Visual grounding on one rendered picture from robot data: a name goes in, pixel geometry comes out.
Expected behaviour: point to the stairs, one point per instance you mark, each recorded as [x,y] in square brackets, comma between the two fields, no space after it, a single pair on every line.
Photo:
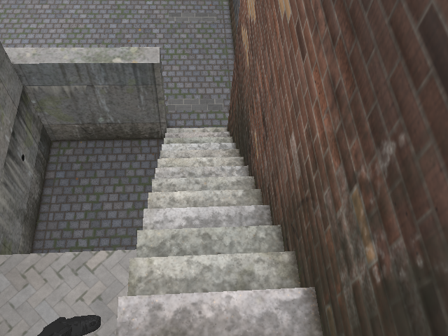
[208,261]

